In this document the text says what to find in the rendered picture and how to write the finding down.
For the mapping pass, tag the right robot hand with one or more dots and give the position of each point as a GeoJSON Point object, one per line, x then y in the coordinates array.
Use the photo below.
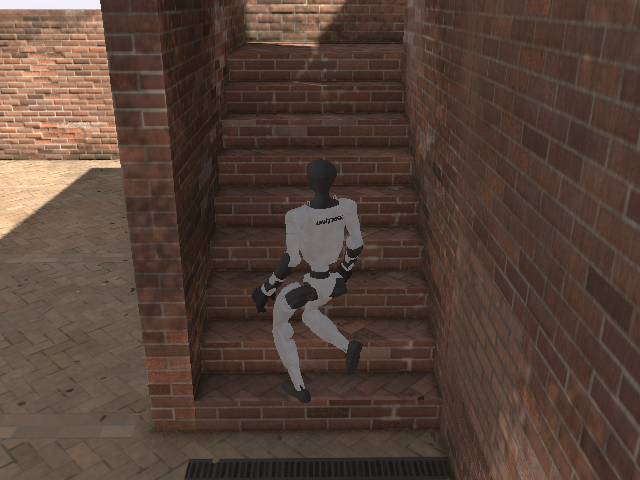
{"type": "Point", "coordinates": [346, 274]}

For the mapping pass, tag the left robot hand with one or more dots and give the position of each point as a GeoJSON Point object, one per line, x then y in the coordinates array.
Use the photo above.
{"type": "Point", "coordinates": [261, 299]}

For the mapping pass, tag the robot right shin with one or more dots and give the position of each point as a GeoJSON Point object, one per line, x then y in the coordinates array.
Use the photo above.
{"type": "Point", "coordinates": [326, 330]}

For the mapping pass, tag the right robot upper arm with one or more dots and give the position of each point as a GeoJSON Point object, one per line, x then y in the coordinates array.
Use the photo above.
{"type": "Point", "coordinates": [355, 240]}

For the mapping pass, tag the left robot foot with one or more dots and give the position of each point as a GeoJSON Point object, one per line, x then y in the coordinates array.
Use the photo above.
{"type": "Point", "coordinates": [303, 396]}

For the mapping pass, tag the robot right forearm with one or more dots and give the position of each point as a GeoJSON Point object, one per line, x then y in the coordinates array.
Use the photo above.
{"type": "Point", "coordinates": [350, 257]}

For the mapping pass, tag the left robot upper arm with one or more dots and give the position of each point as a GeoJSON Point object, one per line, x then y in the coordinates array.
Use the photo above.
{"type": "Point", "coordinates": [294, 220]}

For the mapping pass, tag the robot left forearm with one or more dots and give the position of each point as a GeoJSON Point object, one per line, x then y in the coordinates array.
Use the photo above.
{"type": "Point", "coordinates": [278, 276]}

